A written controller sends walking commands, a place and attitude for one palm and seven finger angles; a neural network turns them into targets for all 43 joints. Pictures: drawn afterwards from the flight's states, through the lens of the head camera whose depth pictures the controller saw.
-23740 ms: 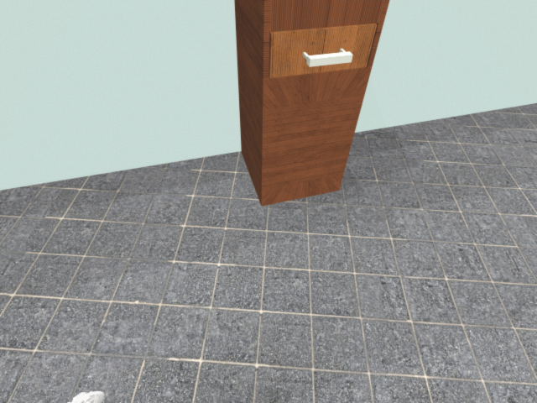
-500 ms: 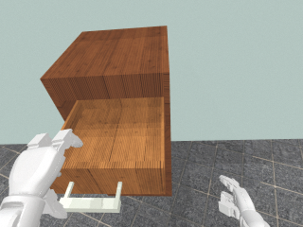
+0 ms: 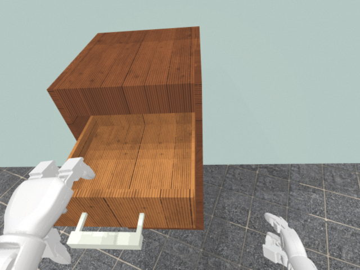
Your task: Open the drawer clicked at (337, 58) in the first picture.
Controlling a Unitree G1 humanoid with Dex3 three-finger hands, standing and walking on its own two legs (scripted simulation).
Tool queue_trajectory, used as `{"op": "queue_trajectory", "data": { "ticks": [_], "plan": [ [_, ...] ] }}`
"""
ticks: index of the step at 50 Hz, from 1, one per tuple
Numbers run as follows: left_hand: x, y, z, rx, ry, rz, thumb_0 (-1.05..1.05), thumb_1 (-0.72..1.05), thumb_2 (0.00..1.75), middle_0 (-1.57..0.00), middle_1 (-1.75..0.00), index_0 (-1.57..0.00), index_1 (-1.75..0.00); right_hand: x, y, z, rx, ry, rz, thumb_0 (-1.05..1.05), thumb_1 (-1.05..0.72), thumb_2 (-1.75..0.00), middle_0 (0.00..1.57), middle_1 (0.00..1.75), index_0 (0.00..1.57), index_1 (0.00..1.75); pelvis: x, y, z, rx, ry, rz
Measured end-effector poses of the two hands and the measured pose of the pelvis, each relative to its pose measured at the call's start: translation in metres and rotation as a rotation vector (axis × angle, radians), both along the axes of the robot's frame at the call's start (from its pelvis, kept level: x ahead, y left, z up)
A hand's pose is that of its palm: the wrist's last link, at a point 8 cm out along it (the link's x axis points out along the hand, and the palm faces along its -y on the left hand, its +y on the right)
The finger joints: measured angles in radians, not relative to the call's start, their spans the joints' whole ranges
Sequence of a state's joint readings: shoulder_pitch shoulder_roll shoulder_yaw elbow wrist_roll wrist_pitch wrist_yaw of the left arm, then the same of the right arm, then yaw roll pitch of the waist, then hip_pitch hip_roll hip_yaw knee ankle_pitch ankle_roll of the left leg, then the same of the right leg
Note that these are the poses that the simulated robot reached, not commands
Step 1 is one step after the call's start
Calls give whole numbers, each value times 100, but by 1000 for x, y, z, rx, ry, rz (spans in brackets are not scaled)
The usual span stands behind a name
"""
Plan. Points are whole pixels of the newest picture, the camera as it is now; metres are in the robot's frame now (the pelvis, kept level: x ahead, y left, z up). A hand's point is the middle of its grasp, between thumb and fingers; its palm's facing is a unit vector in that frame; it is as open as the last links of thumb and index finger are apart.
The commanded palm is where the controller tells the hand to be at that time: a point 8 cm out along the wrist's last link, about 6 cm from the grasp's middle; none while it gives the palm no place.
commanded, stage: draw the hand back to the body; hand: left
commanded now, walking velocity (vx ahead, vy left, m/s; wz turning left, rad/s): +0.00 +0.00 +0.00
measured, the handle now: (108, 228) +0.20 +0.21 -0.01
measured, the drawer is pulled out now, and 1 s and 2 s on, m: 0.28 0.28 0.28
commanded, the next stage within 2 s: step back with the hand held close in 1.14 s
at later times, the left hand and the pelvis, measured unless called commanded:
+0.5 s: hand (70, 184) +0.20 +0.22 +0.18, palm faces +0.37 -0.86 -0.36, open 12.5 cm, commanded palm +0.14 +0.27 +0.19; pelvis +0.01 +0.00 +0.00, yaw +1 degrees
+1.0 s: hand (62, 189) +0.19 +0.24 +0.17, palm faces +0.43 -0.82 -0.38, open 8.2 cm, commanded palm +0.14 +0.28 +0.19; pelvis +0.01 -0.01 +0.01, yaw +1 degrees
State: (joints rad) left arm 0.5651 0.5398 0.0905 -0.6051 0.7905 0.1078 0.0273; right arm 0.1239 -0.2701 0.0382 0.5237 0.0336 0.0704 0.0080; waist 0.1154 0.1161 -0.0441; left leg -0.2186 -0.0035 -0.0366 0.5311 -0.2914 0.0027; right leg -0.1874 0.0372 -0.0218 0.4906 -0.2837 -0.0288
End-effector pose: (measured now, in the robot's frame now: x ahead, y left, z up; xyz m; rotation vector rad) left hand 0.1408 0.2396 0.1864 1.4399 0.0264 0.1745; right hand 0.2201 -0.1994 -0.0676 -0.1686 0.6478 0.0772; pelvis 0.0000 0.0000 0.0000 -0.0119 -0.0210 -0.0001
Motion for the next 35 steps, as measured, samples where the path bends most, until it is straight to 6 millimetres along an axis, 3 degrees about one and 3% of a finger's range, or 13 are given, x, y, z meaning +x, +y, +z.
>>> {"op": "queue_trajectory", "data": {
  "ticks": [8, 12, 14, 17, 25, 35],
  "plan": [
    [-1, 12, 2, 21, -20, 17, 0, -49, 30, -32, -120, -32, -120, 3, 3, 1, -6, 0, -6, 1, -90, -90, 19, 30, 20, 30, 2, 2, -1, -2, 5, 4],
    [1, 16, -4, -631, -187, -6, 0, -48, 31, -31, -119, -32, -119, -1, 7, 7, 3, -77, -50, 1, -90, -90, 19, 30, 20, 30, 2, 3, 0, 2, -28, 12],
    [3, 15, -6, -814, -269, -18, 0, -45, 32, -31, -117, -31, -117, -6, 9, 9, -10, -97, -64, 1, -90, -90, 20, 30, 20, 30, 4, 2, 0, 6, -34, 15],
    [6, 15, -4, -940, -367, -48, 0, -39, 35, -31, -113, -31, -113, -14, 9, 10, -30, -101, -68, 1, -90, -90, 20, 30, 20, 30, 9, 1, 1, 6, -39, 18],
    [16, 21, 3, -970, -413, -72, 0, -16, 45, -29, -98, -28, -98, -25, 0, 2, -45, -52, -90, 1, -90, -90, 20, 30, 20, 30, 15, 1, 2, 4, -39, 16],
    [14, 29, 2, -934, -369, -13, 0, 17, 59, -26, -76, -26, -76, -19, -11, -2, -49, -30, -124, 1, -90, -90, 20, 30, 20, 30, 17, 0, 4, 6, -25, 16]
  ]
}}
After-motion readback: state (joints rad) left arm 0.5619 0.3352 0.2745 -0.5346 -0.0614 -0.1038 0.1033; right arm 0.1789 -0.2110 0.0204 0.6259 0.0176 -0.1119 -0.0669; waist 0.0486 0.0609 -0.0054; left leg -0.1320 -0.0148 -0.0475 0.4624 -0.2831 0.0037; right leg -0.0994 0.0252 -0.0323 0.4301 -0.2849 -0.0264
